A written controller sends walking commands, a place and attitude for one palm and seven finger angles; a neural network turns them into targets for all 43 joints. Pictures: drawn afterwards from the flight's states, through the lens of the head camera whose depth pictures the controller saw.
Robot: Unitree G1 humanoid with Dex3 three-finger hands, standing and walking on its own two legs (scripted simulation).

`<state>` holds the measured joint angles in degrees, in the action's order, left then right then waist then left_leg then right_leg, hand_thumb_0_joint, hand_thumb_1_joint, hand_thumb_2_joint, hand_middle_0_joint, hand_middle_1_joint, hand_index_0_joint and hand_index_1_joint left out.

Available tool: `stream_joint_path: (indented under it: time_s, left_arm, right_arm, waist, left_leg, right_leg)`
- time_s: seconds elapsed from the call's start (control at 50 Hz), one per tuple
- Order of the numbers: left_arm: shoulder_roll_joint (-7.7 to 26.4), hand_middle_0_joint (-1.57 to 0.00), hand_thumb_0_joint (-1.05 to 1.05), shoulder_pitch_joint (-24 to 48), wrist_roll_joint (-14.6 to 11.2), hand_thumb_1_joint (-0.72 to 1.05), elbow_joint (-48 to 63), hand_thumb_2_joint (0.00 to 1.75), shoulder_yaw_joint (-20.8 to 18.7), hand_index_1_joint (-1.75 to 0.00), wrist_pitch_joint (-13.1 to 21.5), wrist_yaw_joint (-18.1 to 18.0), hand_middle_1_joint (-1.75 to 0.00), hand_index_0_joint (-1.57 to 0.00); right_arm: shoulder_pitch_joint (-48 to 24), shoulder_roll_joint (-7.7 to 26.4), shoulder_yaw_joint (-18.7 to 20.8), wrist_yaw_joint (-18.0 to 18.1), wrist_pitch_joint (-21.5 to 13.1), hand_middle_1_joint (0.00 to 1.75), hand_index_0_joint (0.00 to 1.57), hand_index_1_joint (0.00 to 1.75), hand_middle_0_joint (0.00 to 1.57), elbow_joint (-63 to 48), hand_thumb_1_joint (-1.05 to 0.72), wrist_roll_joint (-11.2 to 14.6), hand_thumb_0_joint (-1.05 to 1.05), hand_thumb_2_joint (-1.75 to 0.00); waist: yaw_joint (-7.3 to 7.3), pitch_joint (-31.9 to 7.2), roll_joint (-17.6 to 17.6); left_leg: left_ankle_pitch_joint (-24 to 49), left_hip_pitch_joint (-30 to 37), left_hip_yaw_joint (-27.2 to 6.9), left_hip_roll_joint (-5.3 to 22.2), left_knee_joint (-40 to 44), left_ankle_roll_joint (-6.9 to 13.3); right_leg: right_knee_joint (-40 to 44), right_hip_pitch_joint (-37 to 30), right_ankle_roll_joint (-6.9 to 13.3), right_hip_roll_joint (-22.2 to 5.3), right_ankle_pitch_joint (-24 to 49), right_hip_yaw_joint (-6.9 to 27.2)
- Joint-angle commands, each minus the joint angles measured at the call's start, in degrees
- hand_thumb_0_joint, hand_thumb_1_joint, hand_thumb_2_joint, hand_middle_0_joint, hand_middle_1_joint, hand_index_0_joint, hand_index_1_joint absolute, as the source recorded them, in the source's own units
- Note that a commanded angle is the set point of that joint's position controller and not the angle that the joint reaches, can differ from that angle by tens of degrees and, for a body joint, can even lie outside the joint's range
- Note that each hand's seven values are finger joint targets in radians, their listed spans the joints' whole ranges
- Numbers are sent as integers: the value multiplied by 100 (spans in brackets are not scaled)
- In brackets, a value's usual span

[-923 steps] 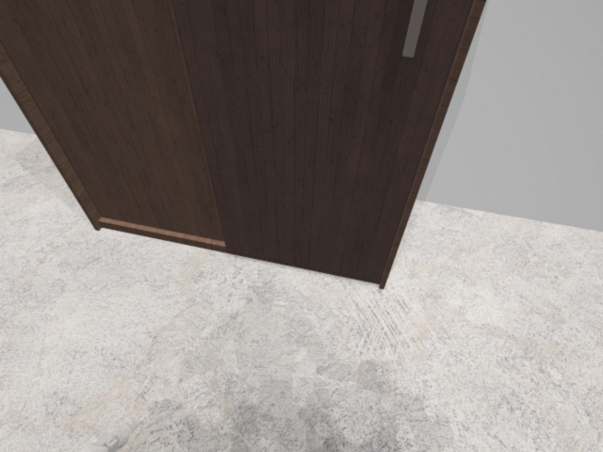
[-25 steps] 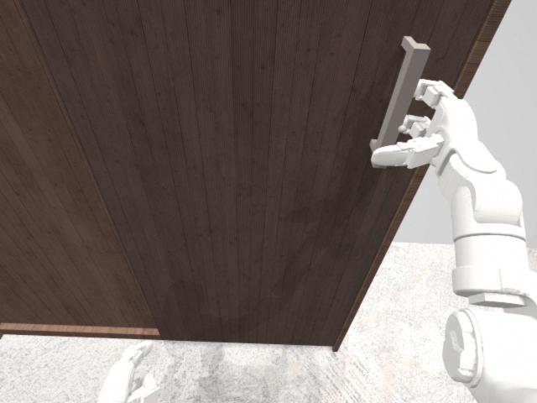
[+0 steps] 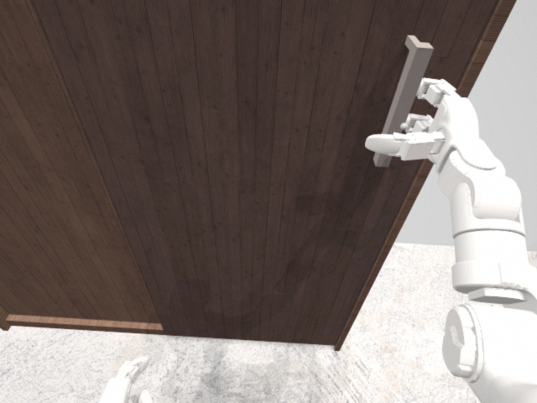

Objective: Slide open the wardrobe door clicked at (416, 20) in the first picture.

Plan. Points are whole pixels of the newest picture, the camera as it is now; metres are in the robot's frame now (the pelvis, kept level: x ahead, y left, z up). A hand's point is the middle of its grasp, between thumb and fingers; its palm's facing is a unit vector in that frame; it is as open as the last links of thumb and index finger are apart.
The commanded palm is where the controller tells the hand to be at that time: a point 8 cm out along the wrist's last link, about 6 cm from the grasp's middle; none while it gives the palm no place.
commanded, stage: grip the handle and tug to test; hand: right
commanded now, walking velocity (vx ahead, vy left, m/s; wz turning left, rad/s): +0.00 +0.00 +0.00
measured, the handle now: (395, 105) +0.49 -0.16 +0.25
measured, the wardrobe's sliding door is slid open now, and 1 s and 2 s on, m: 0.00 0.00 0.01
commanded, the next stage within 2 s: tug the door sideways, standing still in 1.18 s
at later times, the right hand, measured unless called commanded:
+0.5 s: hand (402, 126) +0.43 -0.15 +0.25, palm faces +0.05 +1.00 -0.01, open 7.4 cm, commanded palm +0.40 -0.19 +0.25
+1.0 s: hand (402, 126) +0.42 -0.15 +0.25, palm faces +0.04 +1.00 +0.00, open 7.3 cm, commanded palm +0.38 -0.19 +0.25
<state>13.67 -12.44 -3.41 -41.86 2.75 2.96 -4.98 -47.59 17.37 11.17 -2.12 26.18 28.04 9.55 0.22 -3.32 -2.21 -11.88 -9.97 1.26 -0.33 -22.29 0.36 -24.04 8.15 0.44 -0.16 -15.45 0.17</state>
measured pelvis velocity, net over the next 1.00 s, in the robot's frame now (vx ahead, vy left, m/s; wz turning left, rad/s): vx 0.02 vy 0.00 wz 0.02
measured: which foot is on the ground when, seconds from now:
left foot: down 0.00-1.00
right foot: down 0.00-1.00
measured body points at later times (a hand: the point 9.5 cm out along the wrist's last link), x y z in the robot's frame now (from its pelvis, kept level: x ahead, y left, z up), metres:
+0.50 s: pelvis +0.01 +0.00 +0.00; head -0.01 +0.02 +0.45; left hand +0.16 +0.25 -0.10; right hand +0.42 -0.20 +0.25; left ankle +0.00 +0.12 -0.74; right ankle -0.03 -0.11 -0.74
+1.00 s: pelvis +0.02 +0.00 +0.00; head -0.01 +0.01 +0.45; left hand +0.18 +0.24 -0.09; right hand +0.42 -0.20 +0.25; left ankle +0.00 +0.12 -0.74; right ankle -0.03 -0.11 -0.74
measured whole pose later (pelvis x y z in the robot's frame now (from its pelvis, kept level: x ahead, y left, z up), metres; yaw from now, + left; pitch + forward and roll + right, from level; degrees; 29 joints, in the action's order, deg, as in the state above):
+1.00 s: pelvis +0.02 +0.00 +0.00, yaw +1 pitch +0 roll +1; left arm 13.8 -10.6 -3.5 -39.6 2.8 0.9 -4.6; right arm -41.8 17.5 13.1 -3.5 29.1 19.3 10.4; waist 0.2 -4.3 -2.4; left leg -12.8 -9.2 0.5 -0.9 -21.9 0.6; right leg -23.0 6.7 0.3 -0.7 -16.4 -0.6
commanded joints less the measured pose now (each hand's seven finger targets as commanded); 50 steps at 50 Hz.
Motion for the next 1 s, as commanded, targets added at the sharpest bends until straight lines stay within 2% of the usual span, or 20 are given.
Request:
stream_joint_path:
  time_s: [0.0,0.02,0.1,0.12,0.2,0.26,0.28,0.3,0.34,0.4,0.46,0.48,0.54,0.6,0.62,0.7,0.76,0.82,0.9,0.98]
  left_arm:
    - [705,-20,0,689,-21,90,845,90,-286,-30,295,-70,-30,-20]
    - [734,-20,0,686,-14,90,867,90,-293,-30,290,-66,-30,-20]
    - [707,-20,0,679,-28,90,856,90,-290,-30,300,-57,-30,-20]
    - [754,-20,0,674,-16,90,872,90,-300,-30,291,-57,-30,-20]
    - [693,-20,0,709,-47,90,900,90,-292,-30,297,-41,-30,-20]
    - [723,-20,0,718,-49,90,909,90,-306,-30,279,-33,-30,-20]
    - [714,-20,0,730,-47,90,909,90,-305,-30,281,-31,-30,-20]
    - [698,-20,0,742,-38,90,928,90,-306,-30,294,-20,-30,-20]
    - [735,-20,0,756,-35,90,940,90,-325,-30,280,-23,-30,-20]
    - [700,-20,0,783,-46,90,949,90,-305,-30,261,-15,-30,-20]
    - [727,-20,0,791,-35,90,932,90,-311,-30,245,-26,-30,-20]
    - [699,-20,0,818,-40,90,946,90,-301,-30,244,-26,-30,-20]
    - [732,-20,0,828,-20,90,956,90,-308,-30,212,-30,-30,-20]
    - [702,-20,0,836,-28,90,938,90,-288,-30,183,-31,-30,-20]
    - [745,-20,0,839,-22,90,945,90,-302,-30,156,-42,-30,-20]
    - [681,-20,0,857,-39,90,942,90,-277,-30,146,-27,-30,-20]
    - [698,-20,0,848,-24,90,952,90,-283,-30,130,-45,-30,-20]
    - [727,-20,0,903,-12,90,1030,90,-290,-30,102,-35,-30,-20]
    - [686,-20,0,948,-35,90,1072,90,-268,-30,71,-24,-30,-20]
    - [685,-20,0,1030,-47,90,1153,90,-268,-30,56,-1,-30,-20]
  right_arm:
    - [-3144,802,72,-277,-499,129,36,129,36,-1517,-11,171,0,-56]
    - [-2989,900,138,-283,-527,129,37,129,37,-1549,-15,164,0,-58]
    - [-2974,857,122,-294,-507,132,39,132,39,-1602,-34,177,0,-66]
    - [-2832,1043,270,-289,-514,133,40,133,40,-1614,-39,175,0,-68]
    - [-2938,783,38,-302,-488,135,42,135,42,-1821,-57,163,0,-76]
    - [-2773,900,134,-282,-445,137,43,137,43,-1863,-71,157,0,-82]
    - [-2922,755,1,-290,-445,138,44,138,44,-1959,-76,155,0,-84]
    - [-2878,748,24,-284,-432,139,44,139,44,-2056,-81,163,0,-86]
    - [-2597,905,183,-298,-412,140,45,140,45,-2079,-90,194,0,-90]
    - [-2713,704,1,-325,-356,140,45,140,45,-2183,-90,193,0,-90]
    - [-2621,851,149,-309,-303,140,45,140,45,-2197,-90,206,0,-90]
    - [-2654,697,39,-315,-269,140,45,140,45,-2182,-90,208,0,-90]
    - [-2511,975,284,-306,-239,140,45,140,45,-2201,-90,210,0,-90]
    - [-2519,842,189,-340,-188,140,45,140,45,-2087,-90,213,0,-90]
    - [-2403,998,286,-337,-190,140,45,140,45,-2074,-90,189,0,-90]
    - [-2609,718,60,-315,-148,140,45,140,45,-2036,-90,180,0,-90]
    - [-2646,856,146,-302,-170,140,45,140,45,-2041,-90,157,0,-90]
    - [-2137,973,325,-337,-148,140,45,140,45,-2064,-90,195,0,-90]
    - [-2046,912,305,-383,-107,140,45,140,45,-2242,-90,243,0,-90]
    - [-1726,991,405,-364,-48,140,45,140,45,-2593,-90,236,0,-90]
  waist:
    - [-68,-1844,228]
    - [-10,-1882,225]
    - [-45,-1845,132]
    - [22,-1887,113]
    - [-55,-1858,45]
    - [0,-1882,39]
    - [-58,-1890,62]
    - [-11,-1958,-73]
    - [36,-2054,60]
    - [-7,-2011,41]
    - [13,-2035,184]
    - [2,-1949,171]
    - [68,-2052,181]
    - [32,-1908,235]
    - [63,-1952,229]
    - [-19,-1805,146]
    - [-7,-1903,188]
    - [138,-2003,262]
    - [125,-1946,361]
    - [206,-2021,185]
  left_leg:
    - [1995,677,73,-95,27,193]
    - [2033,758,77,-97,27,202]
    - [2094,710,66,-99,48,191]
    - [2132,812,49,-100,51,199]
    - [2206,744,70,-105,30,196]
    - [2249,781,72,-106,26,196]
    - [2288,762,67,-106,32,189]
    - [2386,789,66,-107,-2,202]
    - [2554,904,64,-93,-15,186]
    - [2566,865,74,-102,-35,189]
    - [2665,902,74,-94,-37,175]
    - [2682,870,80,-94,-54,171]
    - [2836,991,66,-72,-77,173]
    - [2847,930,65,-74,-81,170]
    - [2833,978,61,-75,-82,173]
    - [2691,786,76,-77,-73,164]
    - [2701,863,61,-62,-78,177]
    - [2904,1040,60,-58,-124,176]
    - [2864,1045,78,-59,-127,165]
    - [2891,1106,67,-64,-137,173]
  right_leg:
    - [113,-611,51,-43,2352,21]
    - [122,-653,35,-53,2471,25]
    - [101,-625,46,-46,2444,-14]
    - [116,-626,52,-39,2473,-25]
    - [88,-672,37,-55,2604,-13]
    - [85,-681,37,-68,2680,-19]
    - [82,-722,47,-57,2690,-29]
    - [52,-761,40,-52,2818,-26]
    - [45,-781,48,-63,2974,-39]
    - [26,-770,47,-52,2957,-33]
    - [19,-772,63,-48,2992,-48]
    - [11,-730,76,-36,2972,-56]
    - [5,-724,87,-29,3061,-73]
    - [-11,-653,91,-15,2992,-78]
    - [0,-720,81,-27,3038,-88]
    - [-35,-688,77,-33,2942,-66]
    - [-17,-704,86,-27,2930,-53]
    - [-22,-709,89,-17,3093,-83]
    - [3,-602,89,-29,2986,-77]
    - [-4,-677,84,-53,3113,-100]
